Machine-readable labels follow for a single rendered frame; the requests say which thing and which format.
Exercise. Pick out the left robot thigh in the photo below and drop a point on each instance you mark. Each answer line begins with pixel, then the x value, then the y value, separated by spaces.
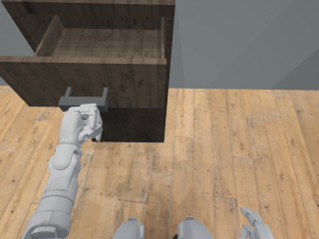
pixel 131 229

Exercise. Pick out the drawer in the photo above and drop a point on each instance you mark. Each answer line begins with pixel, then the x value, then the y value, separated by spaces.
pixel 89 53

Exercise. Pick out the robot right shin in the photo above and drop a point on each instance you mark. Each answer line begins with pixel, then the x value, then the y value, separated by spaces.
pixel 189 218

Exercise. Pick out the handle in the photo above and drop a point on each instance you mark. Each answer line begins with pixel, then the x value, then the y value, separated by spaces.
pixel 67 101

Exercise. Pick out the cabinet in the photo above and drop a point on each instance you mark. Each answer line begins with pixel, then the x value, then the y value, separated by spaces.
pixel 33 18

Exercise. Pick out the right robot hand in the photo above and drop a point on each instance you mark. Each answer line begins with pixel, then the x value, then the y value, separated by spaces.
pixel 259 231

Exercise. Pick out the left robot hand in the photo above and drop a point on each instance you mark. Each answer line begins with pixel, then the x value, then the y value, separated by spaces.
pixel 81 123

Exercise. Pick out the left robot forearm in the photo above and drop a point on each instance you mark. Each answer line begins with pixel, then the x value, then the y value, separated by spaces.
pixel 52 218

